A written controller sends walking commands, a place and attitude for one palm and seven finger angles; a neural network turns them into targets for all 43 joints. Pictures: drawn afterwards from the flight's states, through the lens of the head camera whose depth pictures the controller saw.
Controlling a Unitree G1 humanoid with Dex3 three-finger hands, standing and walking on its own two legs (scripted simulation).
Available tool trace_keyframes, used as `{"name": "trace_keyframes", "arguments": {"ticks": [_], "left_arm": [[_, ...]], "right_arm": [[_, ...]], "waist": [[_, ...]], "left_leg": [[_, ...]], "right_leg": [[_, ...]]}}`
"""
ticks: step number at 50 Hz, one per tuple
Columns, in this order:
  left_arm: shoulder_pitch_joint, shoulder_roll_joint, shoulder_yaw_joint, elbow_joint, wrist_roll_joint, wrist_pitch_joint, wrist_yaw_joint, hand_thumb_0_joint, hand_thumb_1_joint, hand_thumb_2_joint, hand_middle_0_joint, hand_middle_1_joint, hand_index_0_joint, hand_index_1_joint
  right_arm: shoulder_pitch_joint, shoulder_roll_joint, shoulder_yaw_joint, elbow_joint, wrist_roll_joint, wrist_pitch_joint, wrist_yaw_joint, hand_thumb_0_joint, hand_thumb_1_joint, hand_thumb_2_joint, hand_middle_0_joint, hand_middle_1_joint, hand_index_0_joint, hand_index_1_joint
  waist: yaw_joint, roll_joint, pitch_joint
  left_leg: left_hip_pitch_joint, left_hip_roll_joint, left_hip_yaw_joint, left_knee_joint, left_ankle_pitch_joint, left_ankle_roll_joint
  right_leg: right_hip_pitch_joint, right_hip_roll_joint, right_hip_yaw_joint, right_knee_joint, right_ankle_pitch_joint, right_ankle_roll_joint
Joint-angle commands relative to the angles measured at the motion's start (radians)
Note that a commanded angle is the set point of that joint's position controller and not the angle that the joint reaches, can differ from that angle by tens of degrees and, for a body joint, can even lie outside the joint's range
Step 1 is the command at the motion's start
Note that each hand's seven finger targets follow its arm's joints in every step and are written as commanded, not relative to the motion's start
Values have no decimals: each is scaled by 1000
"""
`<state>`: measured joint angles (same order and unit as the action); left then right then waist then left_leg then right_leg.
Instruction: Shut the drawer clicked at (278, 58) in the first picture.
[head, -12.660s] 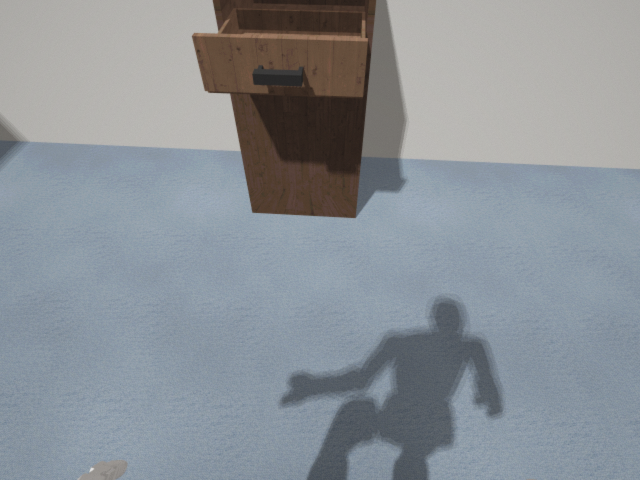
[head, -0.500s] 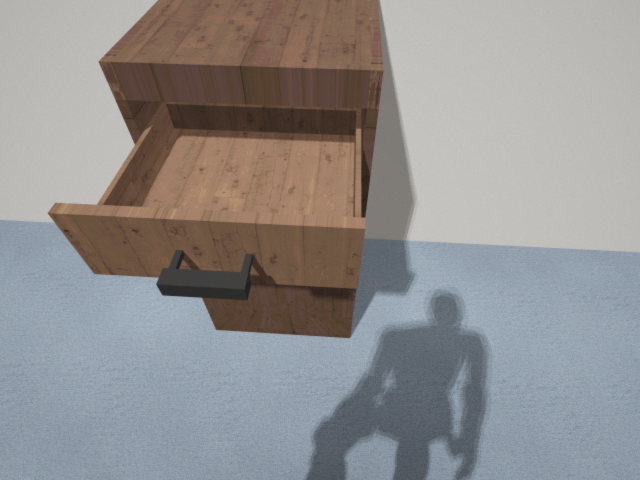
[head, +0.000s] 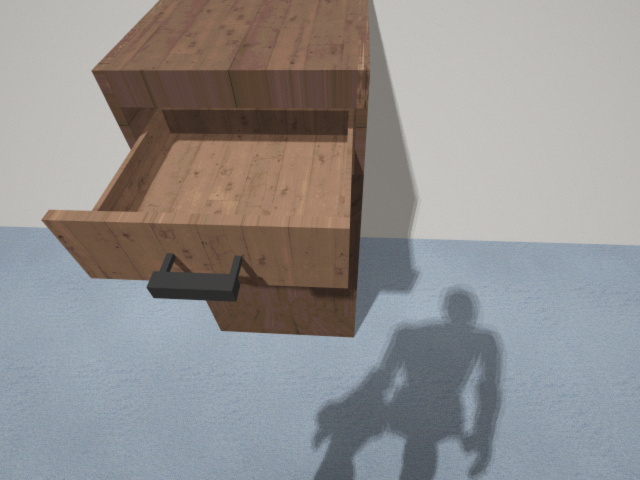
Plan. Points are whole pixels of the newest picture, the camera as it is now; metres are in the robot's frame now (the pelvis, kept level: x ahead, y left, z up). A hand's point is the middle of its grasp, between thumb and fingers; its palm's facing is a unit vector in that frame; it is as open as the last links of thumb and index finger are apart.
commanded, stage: raise the hand and make a fist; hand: left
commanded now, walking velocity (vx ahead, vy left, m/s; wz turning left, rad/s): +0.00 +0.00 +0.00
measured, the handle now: (198, 273) +0.37 +0.20 +0.03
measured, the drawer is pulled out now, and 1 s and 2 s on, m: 0.28 0.28 0.28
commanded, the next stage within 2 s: bring the fist close to the handle in 1.88 s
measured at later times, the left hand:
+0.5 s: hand (168, 477) +0.13 +0.18 -0.02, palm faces +0.08 -1.00 -0.01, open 5.4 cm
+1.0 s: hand (161, 416) +0.18 +0.18 +0.05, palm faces +0.01 -1.00 -0.06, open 3.2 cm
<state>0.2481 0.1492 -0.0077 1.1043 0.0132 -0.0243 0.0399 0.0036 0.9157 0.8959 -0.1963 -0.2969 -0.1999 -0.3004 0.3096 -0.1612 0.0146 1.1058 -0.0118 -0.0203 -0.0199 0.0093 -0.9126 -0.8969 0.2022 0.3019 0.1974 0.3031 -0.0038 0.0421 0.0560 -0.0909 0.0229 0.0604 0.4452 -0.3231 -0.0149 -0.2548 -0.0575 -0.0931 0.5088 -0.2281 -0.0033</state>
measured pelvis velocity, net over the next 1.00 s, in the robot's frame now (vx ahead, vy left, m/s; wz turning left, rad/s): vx -0.01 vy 0.03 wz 0.02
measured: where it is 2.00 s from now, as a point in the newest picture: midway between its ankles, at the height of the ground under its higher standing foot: outside the picture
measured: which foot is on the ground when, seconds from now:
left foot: down 0.00-1.00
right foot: down 0.00-1.00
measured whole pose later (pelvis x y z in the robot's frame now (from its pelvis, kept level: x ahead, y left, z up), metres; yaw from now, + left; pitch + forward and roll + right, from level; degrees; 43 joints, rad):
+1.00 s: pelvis -0.01 +0.03 -0.04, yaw +1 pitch +7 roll -2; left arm 0.60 0.19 0.05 -0.39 -0.18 -0.23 -0.15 0.01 0.90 0.90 -1.04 -1.22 -1.05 -1.22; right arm 0.29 -0.25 0.00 0.53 0.03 -0.31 -0.02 0.02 -0.90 -0.90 0.21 0.30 0.20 0.30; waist 0.01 0.03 -0.09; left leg -0.49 0.02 0.03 0.90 -0.54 0.02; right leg -0.60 -0.09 -0.10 0.84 -0.37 0.03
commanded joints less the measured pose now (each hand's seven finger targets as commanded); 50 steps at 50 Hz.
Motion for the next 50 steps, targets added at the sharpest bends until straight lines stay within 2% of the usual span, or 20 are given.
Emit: {"name": "trace_keyframes", "arguments": {"ticks": [1, 2, 4, 5, 6, 7, 9, 12, 15, 17, 21, 23, 25, 27, 32, 33, 37, 45, 47, 50], "left_arm": [[-124, 289, 147, -1192, -112, -210, 42, 0, 900, 900, -240, -343, -240, -343], [129, 72, 41, -1046, -154, -86, 74, 0, 900, 900, -260, -365, -260, -365], [23, 84, 76, -1116, -172, -126, 49, 0, 900, 900, -300, -408, -300, -408], [67, 116, 137, -1087, -173, -180, 20, 0, 900, 900, -320, -430, -320, -430], [214, 85, 158, -1034, -188, -236, -25, 0, 900, 900, -340, -452, -340, -452], [337, 84, 189, -977, -197, -291, -74, 0, 900, 900, -360, -473, -360, -473], [432, 33, 185, -966, -242, -439, -200, 0, 900, 900, -400, -517, -400, -517], [425, 107, 248, -955, -278, -627, -388, 0, 900, 900, -460, -582, -460, -582], [355, 122, 239, -1127, -324, -562, -440, 0, 900, 900, -520, -647, -520, -647], [261, 143, 248, -1277, -340, -517, -406, 0, 900, 900, -560, -690, -560, -690], [135, 126, 169, -1514, -276, -525, -309, 0, 900, 900, -640, -777, -640, -777], [61, 121, 117, -1562, -243, -528, -290, 0, 900, 900, -680, -820, -680, -820], [114, 109, 88, -1529, -231, -501, -295, 0, 900, 900, -720, -863, -720, -863], [130, 134, 101, -1480, -224, -440, -302, 0, 900, 900, -760, -907, -760, -907], [279, 153, 187, -1442, -242, -272, -278, 0, 900, 900, -860, -1015, -860, -1015], [272, 120, 158, -1506, -250, -261, -271, 0, 900, 900, -880, -1037, -880, -1037], [301, 113, 155, -1589, -245, -261, -212, 0, 900, 900, -960, -1123, -960, -1123], [333, 99, 100, -1709, -215, -283, -193, 0, 900, 900, -1120, -1297, -1120, -1297], [346, 127, 125, -1710, -205, -269, -187, 0, 900, 900, -1160, -1340, -1160, -1340], [318, 104, 93, -1777, -209, -253, -186, 0, 900, 900, -1220, -1405, -1220, -1405]], "right_arm": [[-120, -209, -51, -366, 35, -266, -86, 0, -900, -900, 200, 300, 200, 300], [-144, -166, -53, -368, 59, -300, -80, 0, -900, -900, 200, 300, 200, 300], [-123, -208, -66, -397, 49, -336, -66, 0, -900, -900, 200, 300, 200, 300], [-103, -216, -83, -426, 35, -349, -62, 0, -900, -900, 200, 300, 200, 300], [-127, -204, -95, -466, 30, -359, -53, 0, -900, -900, 200, 300, 200, 300], [-146, -200, -100, -506, 30, -361, -40, 0, -900, -900, 200, 300, 200, 300], [-166, -192, -105, -574, 29, -356, -7, 0, -900, -900, 200, 300, 200, 300], [-188, -220, -120, -647, 37, -333, 35, 0, -900, -900, 200, 300, 200, 300], [-217, -224, -115, -757, 59, -305, 23, 0, -900, -900, 200, 300, 200, 300], [-191, -218, -108, -787, 55, -288, 7, 0, -900, -900, 200, 300, 200, 300], [-106, -197, -89, -790, 39, -284, -10, 0, -900, -900, 200, 300, 200, 300], [-92, -204, -74, -772, 34, -287, -16, 0, -900, -900, 200, 300, 200, 300], [-93, -204, -66, -762, 38, -299, -13, 0, -900, -900, 200, 300, 200, 300], [-111, -208, -58, -754, 41, -300, -14, 0, -900, -900, 200, 300, 200, 300], [-166, -180, -49, -770, 53, -287, -20, 0, -900, -900, 200, 300, 200, 300], [-166, -174, -41, -782, 52, -289, -19, 0, -900, -900, 200, 300, 200, 300], [-163, -166, -34, -771, 41, -313, -13, 0, -900, -900, 200, 300, 200, 300], [-108, -180, -43, -761, 43, -357, -5, 0, -900, -900, 200, 300, 200, 300], [-115, -181, -46, -753, 47, -355, -7, 0, -900, -900, 200, 300, 200, 300], [-105, -179, -41, -759, 51, -358, -9, 0, -900, -900, 200, 300, 200, 300]], "waist": [[22, 197, -482], [8, 205, -273], [-43, -67, -41], [-37, -174, -71], [6, -223, -65], [40, -212, -72], [63, -258, -104], [49, -181, -141], [54, -130, -241], [29, -92, -287], [-13, 43, -329], [-43, 30, -325], [-41, 64, -305], [-38, 20, -287], [31, -79, -303], [33, -44, -308], [36, -84, -284], [18, -14, -284], [18, -54, -276], [19, 20, -273]], "left_leg": [[10, -17, -10, -39, 403, 45], [-96, -5, -25, -31, 359, 5], [-223, -16, -64, 16, 192, 24], [-269, -24, -55, 52, 137, 33], [-334, -28, -47, 84, 79, 30], [-377, -37, -35, 120, 55, 22], [-501, -50, -19, 213, 25, 6], [-613, -57, -14, 360, -26, 1], [-636, -73, 12, 399, -39, 26], [-623, -67, -3, 413, -46, 31], [-548, -40, -40, 423, 43, 36], [-526, -26, -65, 429, 59, 41], [-524, -21, -77, 417, 65, 36], [-538, -21, -87, 397, 45, 36], [-549, -18, -93, 313, 58, 26], [-537, -21, -87, 302, 69, 25], [-520, -13, -91, 282, 105, 23], [-450, -10, -81, 274, 147, 21], [-443, -7, -81, 272, 170, 24], [-396, -6, -82, 260, 230, 20]], "right_leg": [[223, 11, 101, 27, 279, -55], [120, 9, 40, -1, 163, -40], [-43, 15, 8, -31, 44, -8], [-87, 17, 2, -21, -44, 2], [-121, 18, 7, -1, -133, 4], [-124, 10, 24, 31, -170, -4], [-150, 9, 56, 118, -173, -9], [-212, -20, 144, 196, -166, -24], [-208, -21, 171, 208, -200, -17], [-232, -9, 163, 220, -230, -8], [-262, 21, 93, 302, -72, -15], [-305, 35, 60, 333, -37, -17], [-313, 36, 37, 337, -31, -17], [-291, 38, 32, 318, -56, -15], [-172, 34, 4, 281, -64, -11], [-163, 30, 2, 279, -48, -9], [-155, 35, -16, 282, -24, -8], [-158, 27, -15, 260, 16, -7], [-139, 30, -15, 252, 43, -5], [-130, 27, -18, 244, 85, -5]]}}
